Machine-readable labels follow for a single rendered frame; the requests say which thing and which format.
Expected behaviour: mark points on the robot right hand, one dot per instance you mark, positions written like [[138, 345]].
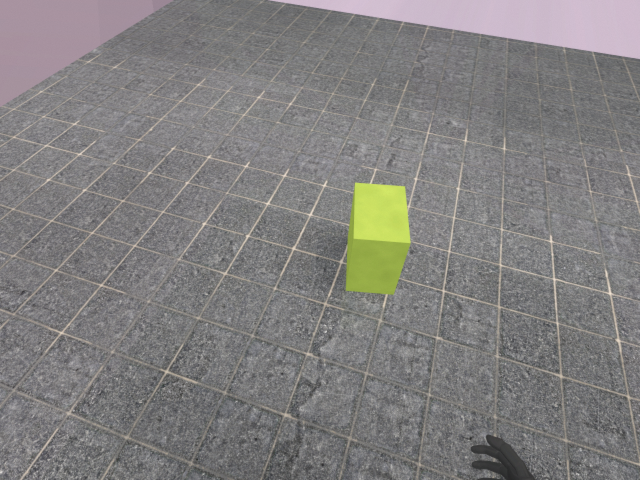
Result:
[[511, 467]]

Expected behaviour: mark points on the carton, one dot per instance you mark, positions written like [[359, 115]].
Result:
[[378, 238]]

